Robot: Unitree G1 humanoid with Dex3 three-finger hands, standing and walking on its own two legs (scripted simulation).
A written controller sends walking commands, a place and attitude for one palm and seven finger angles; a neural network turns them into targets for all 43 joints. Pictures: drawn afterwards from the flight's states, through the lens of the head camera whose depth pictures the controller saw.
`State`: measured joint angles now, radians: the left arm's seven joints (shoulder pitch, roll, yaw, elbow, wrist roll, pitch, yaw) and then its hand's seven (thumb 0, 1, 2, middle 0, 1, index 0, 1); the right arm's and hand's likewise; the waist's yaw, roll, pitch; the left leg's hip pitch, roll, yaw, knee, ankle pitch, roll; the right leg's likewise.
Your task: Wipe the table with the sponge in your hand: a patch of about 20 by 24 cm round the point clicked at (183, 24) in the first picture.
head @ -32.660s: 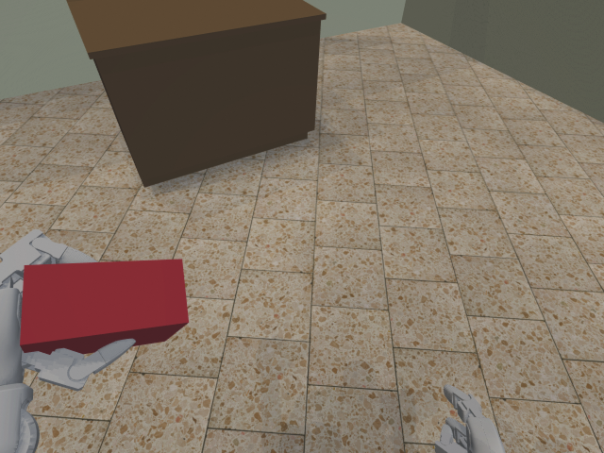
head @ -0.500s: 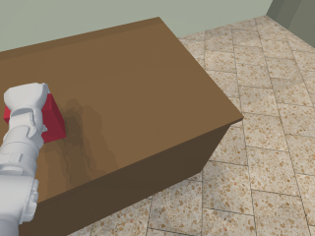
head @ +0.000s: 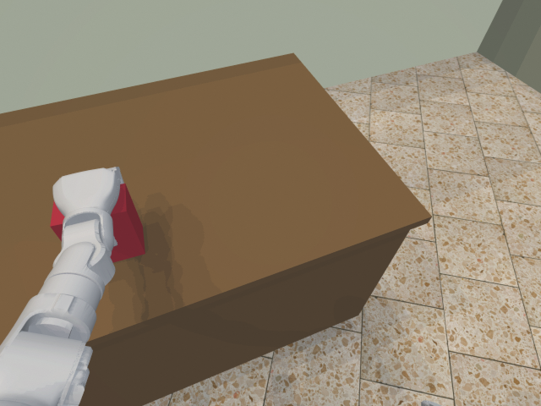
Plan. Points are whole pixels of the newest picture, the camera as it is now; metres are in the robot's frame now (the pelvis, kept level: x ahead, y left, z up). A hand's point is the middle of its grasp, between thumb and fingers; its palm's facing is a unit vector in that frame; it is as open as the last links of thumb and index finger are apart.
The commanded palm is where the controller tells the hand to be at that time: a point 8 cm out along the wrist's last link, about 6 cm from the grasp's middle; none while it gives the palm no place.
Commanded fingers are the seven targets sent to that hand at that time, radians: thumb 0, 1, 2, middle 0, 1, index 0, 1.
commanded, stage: wipe back along the middle lane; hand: left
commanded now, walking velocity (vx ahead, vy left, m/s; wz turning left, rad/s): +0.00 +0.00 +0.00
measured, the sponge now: (107, 235) +0.38 +0.32 -0.02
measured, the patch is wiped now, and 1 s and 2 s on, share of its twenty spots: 0.80 0.90 0.95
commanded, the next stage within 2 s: slide across to the third lane in 0.72 s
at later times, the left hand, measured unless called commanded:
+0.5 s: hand (105, 235) +0.35 +0.29 +0.04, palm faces -0.05 -0.01 -1.00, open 10.0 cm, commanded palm +0.30 +0.26 +0.06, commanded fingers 0.00 0.10 1.30 -1.20 -1.60 -1.20 -1.60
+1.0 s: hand (109, 253) +0.32 +0.27 +0.04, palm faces -0.06 -0.02 -1.00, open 10.0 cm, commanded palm +0.29 +0.24 +0.07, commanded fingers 0.00 0.10 1.30 -1.20 -1.60 -1.20 -1.60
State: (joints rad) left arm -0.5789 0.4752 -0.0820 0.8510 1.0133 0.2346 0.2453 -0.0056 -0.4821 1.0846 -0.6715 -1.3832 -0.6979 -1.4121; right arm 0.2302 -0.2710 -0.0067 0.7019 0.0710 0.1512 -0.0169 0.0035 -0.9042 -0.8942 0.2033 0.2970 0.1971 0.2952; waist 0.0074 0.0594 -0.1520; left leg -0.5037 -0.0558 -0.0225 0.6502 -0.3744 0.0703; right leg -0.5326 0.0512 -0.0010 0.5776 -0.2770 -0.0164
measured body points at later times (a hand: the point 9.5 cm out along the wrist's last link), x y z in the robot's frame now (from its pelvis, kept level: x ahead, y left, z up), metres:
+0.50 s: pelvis +0.00 -0.01 +0.01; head +0.03 -0.03 +0.45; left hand +0.35 +0.28 +0.09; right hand +0.15 -0.26 -0.12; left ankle -0.04 +0.07 -0.72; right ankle -0.01 -0.12 -0.72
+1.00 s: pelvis -0.01 -0.02 +0.01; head +0.01 -0.04 +0.46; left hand +0.32 +0.26 +0.09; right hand +0.17 -0.26 -0.11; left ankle -0.04 +0.07 -0.72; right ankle -0.01 -0.12 -0.72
